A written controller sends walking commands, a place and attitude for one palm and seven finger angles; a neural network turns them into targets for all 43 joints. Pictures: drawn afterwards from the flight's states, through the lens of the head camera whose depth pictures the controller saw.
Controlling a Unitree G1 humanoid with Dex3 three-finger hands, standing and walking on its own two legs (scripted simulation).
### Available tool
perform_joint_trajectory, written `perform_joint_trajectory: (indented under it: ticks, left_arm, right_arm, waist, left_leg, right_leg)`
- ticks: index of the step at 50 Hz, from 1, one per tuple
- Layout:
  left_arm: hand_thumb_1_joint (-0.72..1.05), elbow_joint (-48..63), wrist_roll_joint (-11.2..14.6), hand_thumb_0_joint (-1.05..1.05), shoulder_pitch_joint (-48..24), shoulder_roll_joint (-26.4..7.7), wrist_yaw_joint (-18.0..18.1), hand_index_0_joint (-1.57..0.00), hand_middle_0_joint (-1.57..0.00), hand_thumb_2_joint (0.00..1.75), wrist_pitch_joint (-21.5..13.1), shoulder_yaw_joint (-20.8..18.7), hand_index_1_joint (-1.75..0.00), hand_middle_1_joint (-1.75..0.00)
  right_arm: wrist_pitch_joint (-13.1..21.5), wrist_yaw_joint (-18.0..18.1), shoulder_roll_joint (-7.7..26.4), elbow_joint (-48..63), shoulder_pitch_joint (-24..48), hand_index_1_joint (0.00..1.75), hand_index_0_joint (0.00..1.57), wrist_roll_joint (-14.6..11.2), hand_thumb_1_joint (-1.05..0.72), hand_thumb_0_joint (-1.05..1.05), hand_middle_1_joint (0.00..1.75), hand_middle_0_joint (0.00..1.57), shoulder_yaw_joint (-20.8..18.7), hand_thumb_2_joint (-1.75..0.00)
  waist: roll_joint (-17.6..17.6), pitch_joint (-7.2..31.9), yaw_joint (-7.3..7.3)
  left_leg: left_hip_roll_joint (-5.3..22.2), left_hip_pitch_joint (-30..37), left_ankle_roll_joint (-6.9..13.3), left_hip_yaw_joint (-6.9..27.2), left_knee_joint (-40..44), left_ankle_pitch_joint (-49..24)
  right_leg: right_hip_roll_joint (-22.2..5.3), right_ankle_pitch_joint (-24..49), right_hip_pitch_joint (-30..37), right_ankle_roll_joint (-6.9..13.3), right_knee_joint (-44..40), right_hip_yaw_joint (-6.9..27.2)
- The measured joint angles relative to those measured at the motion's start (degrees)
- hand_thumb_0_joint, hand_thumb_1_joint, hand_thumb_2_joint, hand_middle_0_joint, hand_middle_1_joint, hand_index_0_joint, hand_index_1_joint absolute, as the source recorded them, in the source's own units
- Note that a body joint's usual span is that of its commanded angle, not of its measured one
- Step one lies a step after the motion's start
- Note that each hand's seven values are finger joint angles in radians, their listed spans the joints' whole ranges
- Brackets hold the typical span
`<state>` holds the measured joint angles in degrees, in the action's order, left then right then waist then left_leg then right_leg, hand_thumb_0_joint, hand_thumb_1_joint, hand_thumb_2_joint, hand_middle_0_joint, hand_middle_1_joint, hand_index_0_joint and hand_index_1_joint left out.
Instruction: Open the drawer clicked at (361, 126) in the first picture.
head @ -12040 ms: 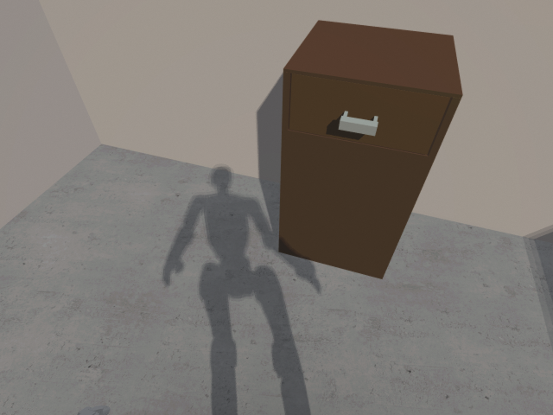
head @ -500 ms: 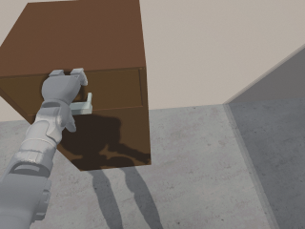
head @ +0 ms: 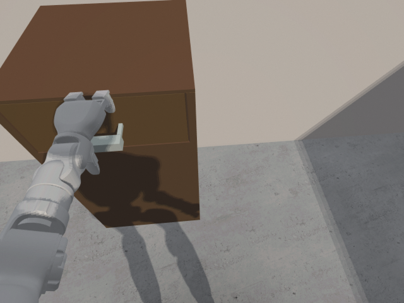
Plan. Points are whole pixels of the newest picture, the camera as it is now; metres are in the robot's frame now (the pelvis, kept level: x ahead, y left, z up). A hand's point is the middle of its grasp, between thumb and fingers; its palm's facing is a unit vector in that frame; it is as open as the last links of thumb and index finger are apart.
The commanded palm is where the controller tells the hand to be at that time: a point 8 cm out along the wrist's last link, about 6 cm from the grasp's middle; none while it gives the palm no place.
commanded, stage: move the hooked fingers above the handle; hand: left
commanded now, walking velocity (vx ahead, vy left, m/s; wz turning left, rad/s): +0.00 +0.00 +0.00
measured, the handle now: (102, 136) +0.49 +0.25 +0.00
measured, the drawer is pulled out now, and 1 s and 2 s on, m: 0.00 0.00 0.00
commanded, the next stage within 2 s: none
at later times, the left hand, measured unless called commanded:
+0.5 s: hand (87, 133) +0.45 +0.25 +0.06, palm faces +0.01 -0.02 -1.00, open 13.8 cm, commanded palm +0.44 +0.25 +0.11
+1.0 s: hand (85, 132) +0.45 +0.26 +0.06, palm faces +0.02 +0.01 -1.00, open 13.8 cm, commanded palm +0.43 +0.25 +0.11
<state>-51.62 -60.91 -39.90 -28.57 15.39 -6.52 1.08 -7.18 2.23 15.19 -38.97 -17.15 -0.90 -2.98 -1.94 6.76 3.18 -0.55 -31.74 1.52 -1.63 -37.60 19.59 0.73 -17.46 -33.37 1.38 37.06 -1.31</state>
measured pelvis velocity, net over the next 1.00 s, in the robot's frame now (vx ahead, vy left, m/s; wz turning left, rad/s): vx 0.00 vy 0.00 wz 0.00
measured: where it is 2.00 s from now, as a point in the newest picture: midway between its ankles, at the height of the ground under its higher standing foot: outside the picture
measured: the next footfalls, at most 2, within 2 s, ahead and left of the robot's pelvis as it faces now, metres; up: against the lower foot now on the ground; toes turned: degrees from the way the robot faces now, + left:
none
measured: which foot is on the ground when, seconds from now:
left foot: down 0.00-1.00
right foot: down 0.00-1.00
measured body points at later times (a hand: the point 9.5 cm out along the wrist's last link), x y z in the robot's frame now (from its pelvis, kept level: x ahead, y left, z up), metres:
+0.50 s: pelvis +0.01 +0.00 +0.00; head +0.08 -0.01 +0.44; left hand +0.45 +0.25 +0.11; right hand +0.06 -0.27 -0.13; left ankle -0.02 +0.10 -0.72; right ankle +0.00 -0.11 -0.72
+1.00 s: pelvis +0.00 +0.00 +0.00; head +0.07 -0.01 +0.44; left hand +0.45 +0.25 +0.12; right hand +0.06 -0.27 -0.13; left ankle -0.02 +0.10 -0.72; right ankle +0.00 -0.11 -0.72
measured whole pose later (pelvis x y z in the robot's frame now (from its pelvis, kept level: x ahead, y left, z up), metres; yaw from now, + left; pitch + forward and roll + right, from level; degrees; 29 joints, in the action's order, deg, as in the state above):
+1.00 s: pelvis +0.00 +0.00 +0.00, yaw +0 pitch +14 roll +0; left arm -52.2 -61.6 -40.0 -29.9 16.4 -5.4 0.3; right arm -7.1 2.5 14.9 -39.2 -17.5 -0.8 -3.0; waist -2.3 6.5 2.9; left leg -0.5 -32.4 1.5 -1.6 -38.3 20.1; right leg 0.8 -18.0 -34.0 1.4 37.7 -1.3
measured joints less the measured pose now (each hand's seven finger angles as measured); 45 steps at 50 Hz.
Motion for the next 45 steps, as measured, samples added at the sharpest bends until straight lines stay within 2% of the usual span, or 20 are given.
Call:
perform_joint_trajectory:
  ticks: [4,10,13,16,19,21,27,35,40,45]
  left_arm:
    - [-0.49,-1.7,0.3,0.0,-1.1,-0.1,0.5,-0.32,-0.32,0.3,2.6,0.1,-1.21,-1.2]
    - [-0.49,-3.3,0.6,0.0,-0.7,0.2,-2.6,-0.32,-0.32,0.3,4.7,0.8,-1.22,-1.2]
    - [-0.49,-2.9,0.9,0.0,0.3,-0.3,-4.1,-0.32,-0.32,0.3,3.6,0.5,-1.22,-1.2]
    - [-0.49,-0.5,0.7,0.0,1.7,-0.6,-4.4,-0.32,-0.32,0.3,1.0,0.3,-1.21,-1.2]
    - [-0.49,2.1,0.3,0.0,2.7,-0.6,-3.2,-0.32,-0.32,0.3,-1.4,-0.3,-1.21,-1.2]
    - [-0.49,2.5,0.1,0.0,2.6,-0.6,-1.8,-0.32,-0.32,0.3,-1.7,-0.5,-1.2,-1.2]
    - [-0.49,-0.3,0.7,0.0,0.0,-0.5,0.4,-0.33,-0.34,0.3,1.3,0.2,-1.22,-1.22]
    - [-0.49,-2.4,1.1,0.0,-0.3,-0.2,-3.1,-0.33,-0.33,0.3,4.0,1.1,-1.24,-1.21]
    - [-0.49,-0.7,0.9,0.0,1.9,-0.1,-4.6,-0.32,-0.33,0.3,1.6,0.6,-1.22,-1.2]
    - [-0.49,1.7,-0.4,0.0,2.8,-0.3,-1.9,-0.32,-0.32,0.3,-1.6,-0.7,-1.21,-1.2]
  right_arm:
    - [0.0,-0.4,-0.1,0.8,0.3,0.3,0.2,-0.1,-0.9,0.01,0.3,0.2,0.3,-0.9]
    - [-0.8,-0.1,-0.4,1.2,-0.2,0.3,0.2,-0.4,-0.9,0.01,0.3,0.2,1.1,-0.9]
    - [-0.8,0.3,-0.6,1.5,-0.6,0.3,0.21,-0.5,-0.9,0.01,0.3,0.2,1.2,-0.9]
    - [-0.5,0.6,-0.7,1.5,-1.3,0.3,0.21,-0.2,-0.9,0.01,0.3,0.2,0.8,-0.9]
    - [-0.5,0.6,-0.5,0.9,-1.6,0.3,0.21,0.2,-0.9,0.01,0.3,0.2,0.1,-0.9]
    - [-0.4,0.5,-0.3,0.4,-1.6,0.3,0.21,0.2,-0.9,0.01,0.3,0.2,-0.2,-0.9]
    - [-0.4,-0.2,0.2,-0.5,-1.1,0.3,0.2,0.0,-0.9,0.01,0.3,0.2,-0.1,-0.9]
    - [-1.2,-0.1,-0.1,0.4,-0.8,0.3,0.2,-0.4,-0.9,0.01,0.3,0.2,0.6,-0.9]
    - [-1.0,0.4,-0.3,1.5,-0.8,0.3,0.21,-0.2,-0.9,0.01,0.3,0.2,0.6,-0.9]
    - [-0.5,0.7,-0.4,1.0,-0.8,0.3,0.21,0.1,-0.9,0.01,0.3,0.2,0.2,-0.9]
  waist:
    - [-0.4,0.1,-0.14]
    - [-0.7,0.3,-0.35]
    - [-0.5,-0.1,-0.23]
    - [-0.2,-0.4,-0.34]
    - [-0.1,-0.4,-0.58]
    - [-0.1,-0.2,-0.62]
    - [-0.5,-0.1,-0.63]
    - [-0.6,0.5,-0.29]
    - [-0.3,-0.2,-0.2]
    - [-0.1,-0.3,-0.39]
  left_leg:
    - [0.0,0.0,0.1,-0.5,0.2,0.0]
    - [0.1,1.2,0.2,-0.8,1.2,-0.2]
    - [0.1,1.5,0.1,-0.7,1.3,-0.1]
    - [0.1,1.3,0.1,-0.4,0.9,0.1]
    - [0.1,0.9,0.0,-0.2,0.4,0.4]
    - [0.1,0.5,0.0,-0.1,0.0,0.6]
    - [0.0,-0.1,0.1,0.0,-0.2,0.7]
    - [0.1,1.5,0.1,-0.4,1.1,0.2]
    - [0.2,1.5,0.1,-0.5,1.0,0.2]
    - [0.1,0.5,0.0,-0.3,0.0,0.4]
  right_leg:
    - [0.1,0.1,-0.2,-0.1,-0.1,0.5]
    - [0.1,0.2,0.8,-0.2,-0.8,0.8]
    - [0.2,0.2,1.1,-0.2,-0.9,0.7]
    - [0.2,0.0,1.1,-0.1,-0.8,0.4]
    - [0.2,-0.3,0.8,-0.1,-0.4,0.2]
    - [0.1,-0.5,0.5,-0.1,-0.1,0.1]
    - [0.0,-0.6,0.0,-0.2,0.1,0.1]
    - [0.2,-0.1,1.2,-0.2,-1.0,0.5]
    - [0.3,0.0,1.3,-0.1,-0.8,0.6]
    - [0.2,-0.4,0.3,-0.1,0.1,0.3]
